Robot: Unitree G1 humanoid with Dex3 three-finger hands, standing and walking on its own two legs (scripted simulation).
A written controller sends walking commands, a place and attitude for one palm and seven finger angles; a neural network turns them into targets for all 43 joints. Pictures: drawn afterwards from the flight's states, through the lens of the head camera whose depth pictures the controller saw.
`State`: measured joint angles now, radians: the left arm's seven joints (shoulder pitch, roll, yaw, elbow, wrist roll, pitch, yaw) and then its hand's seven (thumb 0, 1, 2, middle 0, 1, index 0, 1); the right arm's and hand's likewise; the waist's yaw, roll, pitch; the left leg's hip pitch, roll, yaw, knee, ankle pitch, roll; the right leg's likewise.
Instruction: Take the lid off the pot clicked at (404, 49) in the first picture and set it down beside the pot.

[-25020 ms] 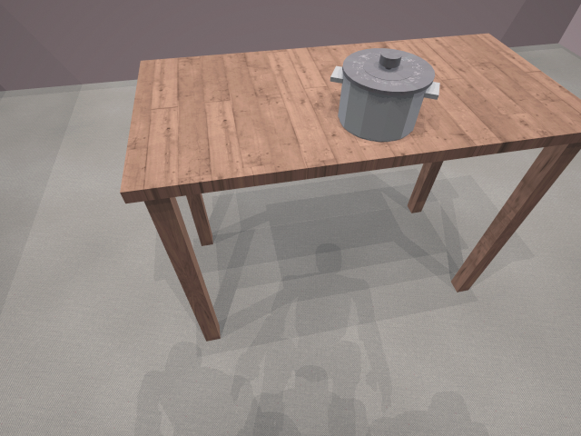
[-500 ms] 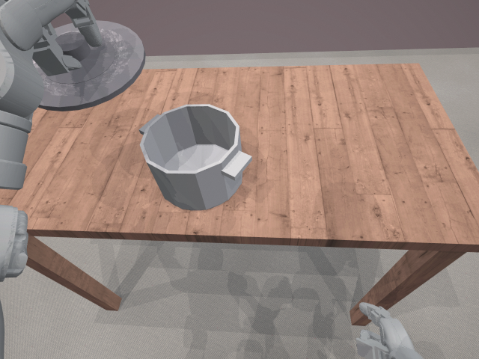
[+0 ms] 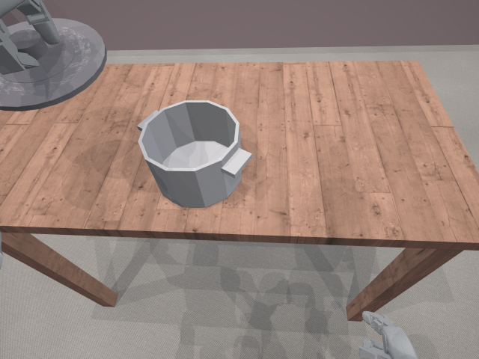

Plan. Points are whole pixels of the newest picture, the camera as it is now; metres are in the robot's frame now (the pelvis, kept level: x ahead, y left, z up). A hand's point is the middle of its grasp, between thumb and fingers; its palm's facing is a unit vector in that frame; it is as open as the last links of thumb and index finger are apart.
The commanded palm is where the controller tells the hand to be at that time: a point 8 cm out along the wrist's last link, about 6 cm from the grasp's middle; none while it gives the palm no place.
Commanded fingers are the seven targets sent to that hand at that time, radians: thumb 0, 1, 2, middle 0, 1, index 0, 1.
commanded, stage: move the lid sideways beside the pot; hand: left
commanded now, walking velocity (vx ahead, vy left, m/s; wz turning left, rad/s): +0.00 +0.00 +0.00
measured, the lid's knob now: (27, 45) +0.46 +0.31 +0.28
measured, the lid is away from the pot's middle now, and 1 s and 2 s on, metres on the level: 0.19 0.24 0.23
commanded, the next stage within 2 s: lower the lid onto the table in 0.46 s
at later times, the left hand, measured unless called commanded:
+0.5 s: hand out of the picture +0.43 +0.33 +0.29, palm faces -0.11 -0.07 -0.99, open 7.1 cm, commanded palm +0.40 +0.34 +0.37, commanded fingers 0.00 0.67 1.03 -0.98 -0.96 -0.92 -0.93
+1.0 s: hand (3, 64) +0.44 +0.34 +0.26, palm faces -0.14 -0.13 -0.98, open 7.2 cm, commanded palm +0.40 +0.34 +0.34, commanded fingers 0.00 0.67 1.03 -0.98 -0.96 -0.92 -0.93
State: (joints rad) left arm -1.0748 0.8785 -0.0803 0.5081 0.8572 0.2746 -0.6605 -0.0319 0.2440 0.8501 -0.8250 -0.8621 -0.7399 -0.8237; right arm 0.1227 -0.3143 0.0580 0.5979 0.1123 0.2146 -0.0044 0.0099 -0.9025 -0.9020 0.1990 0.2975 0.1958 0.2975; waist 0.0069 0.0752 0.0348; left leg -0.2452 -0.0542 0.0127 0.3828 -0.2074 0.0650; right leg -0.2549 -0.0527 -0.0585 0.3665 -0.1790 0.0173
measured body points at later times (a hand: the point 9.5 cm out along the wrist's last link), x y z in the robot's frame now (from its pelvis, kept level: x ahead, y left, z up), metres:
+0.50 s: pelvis +0.01 +0.00 +0.00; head +0.07 -0.03 +0.45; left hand +0.43 +0.33 +0.35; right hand +0.15 -0.26 -0.13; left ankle -0.01 +0.08 -0.74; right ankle +0.00 -0.14 -0.74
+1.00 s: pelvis +0.01 +0.00 +0.00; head +0.08 -0.02 +0.44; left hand +0.44 +0.34 +0.32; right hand +0.15 -0.26 -0.13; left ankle -0.01 +0.08 -0.74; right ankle +0.00 -0.14 -0.74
